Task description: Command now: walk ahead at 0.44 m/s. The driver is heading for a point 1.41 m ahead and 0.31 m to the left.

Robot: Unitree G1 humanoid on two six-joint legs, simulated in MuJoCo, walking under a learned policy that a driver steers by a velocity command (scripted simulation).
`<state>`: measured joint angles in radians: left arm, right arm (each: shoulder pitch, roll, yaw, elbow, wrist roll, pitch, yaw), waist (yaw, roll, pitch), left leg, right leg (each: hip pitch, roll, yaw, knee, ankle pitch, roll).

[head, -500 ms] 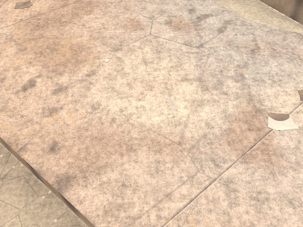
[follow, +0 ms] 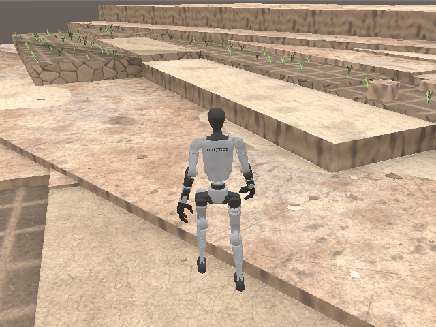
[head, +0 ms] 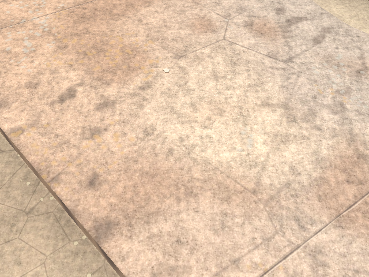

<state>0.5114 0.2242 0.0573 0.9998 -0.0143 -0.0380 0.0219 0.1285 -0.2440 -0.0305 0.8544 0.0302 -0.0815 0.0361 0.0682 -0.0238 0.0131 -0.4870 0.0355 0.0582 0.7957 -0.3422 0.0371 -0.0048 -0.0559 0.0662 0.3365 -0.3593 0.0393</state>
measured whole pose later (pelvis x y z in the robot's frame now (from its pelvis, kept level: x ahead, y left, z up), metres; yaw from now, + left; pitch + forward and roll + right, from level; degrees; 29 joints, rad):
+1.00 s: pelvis +0.50 +0.07 +0.11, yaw +1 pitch +3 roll -2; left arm 0.43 0.20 0.01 1.00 -0.02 -0.10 0.00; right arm 0.06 -0.21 0.02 0.79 0.02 -0.08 0.03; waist 0.09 0.04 -0.03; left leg -0.63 0.08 0.01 0.60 0.01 0.02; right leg -0.01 0.03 -0.10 0.23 -0.28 -0.03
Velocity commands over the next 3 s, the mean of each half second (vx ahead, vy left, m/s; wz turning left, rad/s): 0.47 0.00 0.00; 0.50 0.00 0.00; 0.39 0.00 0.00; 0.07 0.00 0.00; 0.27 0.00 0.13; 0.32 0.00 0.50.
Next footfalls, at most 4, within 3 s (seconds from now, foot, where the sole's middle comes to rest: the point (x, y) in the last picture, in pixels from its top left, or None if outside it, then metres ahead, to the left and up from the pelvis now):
0.08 left None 0.14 0.14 -0.77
0.52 right None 0.44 -0.04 -0.66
1.08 left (148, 202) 0.71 0.21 -0.66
1.54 right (202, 152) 0.96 0.01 -0.66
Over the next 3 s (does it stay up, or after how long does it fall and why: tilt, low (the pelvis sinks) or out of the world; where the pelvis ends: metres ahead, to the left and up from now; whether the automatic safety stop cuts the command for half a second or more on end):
stays up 1.20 0.21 0.11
